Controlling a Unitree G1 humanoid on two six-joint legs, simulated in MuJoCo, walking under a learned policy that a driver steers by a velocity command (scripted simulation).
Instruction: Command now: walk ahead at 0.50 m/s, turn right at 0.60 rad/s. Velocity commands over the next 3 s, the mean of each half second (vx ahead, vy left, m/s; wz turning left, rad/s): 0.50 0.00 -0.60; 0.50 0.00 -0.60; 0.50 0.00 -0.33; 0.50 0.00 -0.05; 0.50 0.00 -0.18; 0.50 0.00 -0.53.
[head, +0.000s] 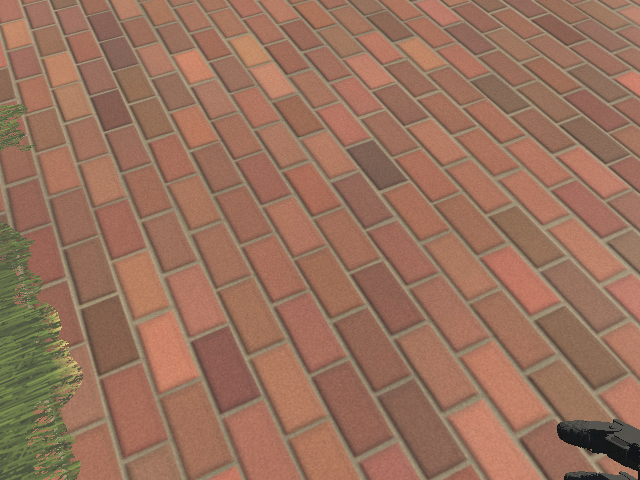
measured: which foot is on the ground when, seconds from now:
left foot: down 0.00-0.54, up 0.56-1.00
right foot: down 0.00-0.02, up 0.04-0.50, down 0.52-1.00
